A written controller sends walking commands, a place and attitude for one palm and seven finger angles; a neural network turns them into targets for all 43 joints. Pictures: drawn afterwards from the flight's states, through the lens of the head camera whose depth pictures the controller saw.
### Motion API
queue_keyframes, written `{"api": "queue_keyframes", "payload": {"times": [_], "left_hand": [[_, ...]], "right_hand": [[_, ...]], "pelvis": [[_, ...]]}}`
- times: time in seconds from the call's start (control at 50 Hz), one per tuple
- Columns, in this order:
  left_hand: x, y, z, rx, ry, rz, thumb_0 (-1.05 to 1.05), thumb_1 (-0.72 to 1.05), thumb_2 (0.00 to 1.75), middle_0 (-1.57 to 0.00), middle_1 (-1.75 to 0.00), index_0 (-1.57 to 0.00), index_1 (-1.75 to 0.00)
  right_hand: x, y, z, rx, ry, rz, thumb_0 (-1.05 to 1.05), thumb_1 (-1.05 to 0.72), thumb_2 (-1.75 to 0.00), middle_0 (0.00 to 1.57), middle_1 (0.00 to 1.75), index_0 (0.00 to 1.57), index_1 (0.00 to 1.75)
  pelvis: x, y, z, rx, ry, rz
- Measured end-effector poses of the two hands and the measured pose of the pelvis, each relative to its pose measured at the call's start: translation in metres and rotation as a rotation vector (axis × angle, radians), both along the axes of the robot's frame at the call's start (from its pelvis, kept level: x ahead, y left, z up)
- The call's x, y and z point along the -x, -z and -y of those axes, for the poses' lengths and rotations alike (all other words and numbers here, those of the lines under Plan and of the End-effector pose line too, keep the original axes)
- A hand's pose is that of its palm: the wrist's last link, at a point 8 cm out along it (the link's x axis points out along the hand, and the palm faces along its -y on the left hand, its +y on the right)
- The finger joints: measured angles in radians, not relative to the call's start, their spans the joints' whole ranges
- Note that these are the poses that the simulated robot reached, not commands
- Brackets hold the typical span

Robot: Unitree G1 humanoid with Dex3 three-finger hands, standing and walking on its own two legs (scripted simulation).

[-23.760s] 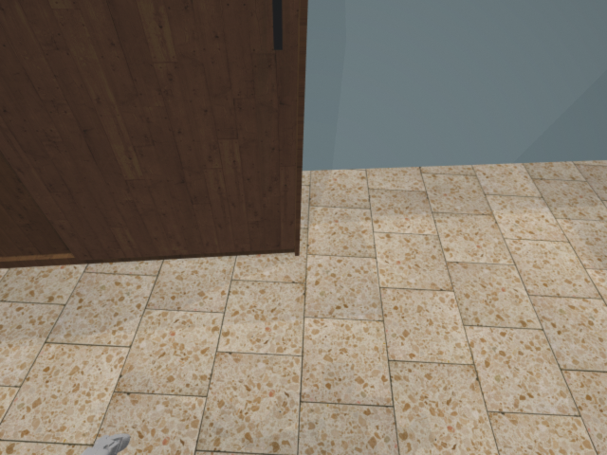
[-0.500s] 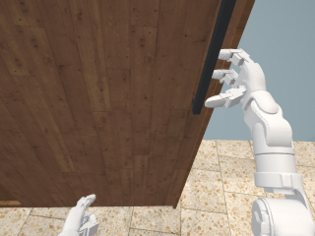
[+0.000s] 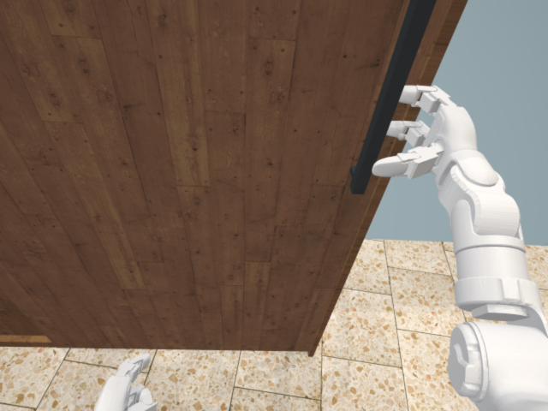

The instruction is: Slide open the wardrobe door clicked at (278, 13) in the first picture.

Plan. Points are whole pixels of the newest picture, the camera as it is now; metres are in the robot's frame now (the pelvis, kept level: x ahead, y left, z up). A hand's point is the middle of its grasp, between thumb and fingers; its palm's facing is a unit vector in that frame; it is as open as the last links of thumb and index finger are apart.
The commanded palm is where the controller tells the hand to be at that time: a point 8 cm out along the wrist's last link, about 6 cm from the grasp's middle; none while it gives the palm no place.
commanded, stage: feel for the door with the fingertips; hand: right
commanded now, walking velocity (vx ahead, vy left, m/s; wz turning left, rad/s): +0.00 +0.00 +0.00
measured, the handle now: (381, 102) +0.47 -0.10 +0.26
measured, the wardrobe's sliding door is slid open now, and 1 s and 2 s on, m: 0.00 0.00 0.00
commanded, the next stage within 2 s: slide the fingers in behind the handle in 0.06 s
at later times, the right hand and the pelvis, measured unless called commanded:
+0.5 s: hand (392, 136) +0.41 -0.11 +0.24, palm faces -0.10 +1.00 -0.02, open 14.0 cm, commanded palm +0.39 -0.16 +0.24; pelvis +0.00 -0.01 +0.00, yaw +1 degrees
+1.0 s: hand (381, 140) +0.41 -0.10 +0.24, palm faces -0.09 +1.00 -0.02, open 14.1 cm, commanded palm +0.39 -0.15 +0.24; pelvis +0.01 -0.01 +0.00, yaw +1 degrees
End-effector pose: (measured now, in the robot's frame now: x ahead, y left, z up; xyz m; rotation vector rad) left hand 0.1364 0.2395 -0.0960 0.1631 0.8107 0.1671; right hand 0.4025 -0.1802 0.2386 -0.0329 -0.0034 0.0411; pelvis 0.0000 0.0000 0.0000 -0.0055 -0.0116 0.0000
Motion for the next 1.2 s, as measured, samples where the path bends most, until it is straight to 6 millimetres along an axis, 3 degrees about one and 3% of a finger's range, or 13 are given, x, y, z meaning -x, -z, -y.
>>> {"api": "queue_keyframes", "payload": {"times": [0.34,0.56,0.86,1.06,1.2], "left_hand": [[0.007,0.003,0.018,0.028,0.029,0.013,0.02,0.91,0.90,-0.20,-0.30,-0.20,-0.30],[-0.007,-0.005,0.027,0.046,0.033,0.059,0.02,0.91,0.90,-0.21,-0.30,-0.20,-0.30],[-0.030,-0.011,0.030,0.038,0.062,0.062,0.02,0.91,0.90,-0.20,-0.30,-0.20,-0.30],[-0.036,-0.012,0.033,0.040,0.066,0.052,0.02,0.91,0.90,-0.20,-0.30,-0.20,-0.30],[-0.030,-0.011,0.030,0.046,0.044,0.036,0.02,0.91,0.90,-0.21,-0.30,-0.20,-0.30]], "right_hand": [[-0.001,0.002,0.000,-0.012,-0.003,0.026,-0.01,0.50,-0.30,0.31,1.24,0.31,1.22],[0.005,0.002,-0.018,-0.024,-0.057,0.052,-0.01,0.50,-0.30,0.30,1.21,0.30,1.20],[0.014,0.000,-0.021,-0.014,-0.026,0.046,-0.01,0.50,-0.30,0.30,1.20,0.26,1.19],[0.007,0.002,-0.031,-0.016,-0.046,0.018,-0.01,0.50,-0.30,0.30,1.20,0.28,1.19],[0.008,-0.001,-0.017,-0.030,-0.015,0.041,-0.01,0.50,-0.30,0.30,1.20,0.30,1.20]], "pelvis": [[0.003,0.000,0.007,0.003,0.000,-0.002],[0.000,-0.001,0.012,0.003,-0.020,0.004],[-0.006,-0.001,0.012,-0.002,-0.013,0.013],[-0.008,-0.001,0.010,-0.002,-0.012,0.009],[-0.011,-0.002,0.010,-0.003,-0.025,0.009]]}}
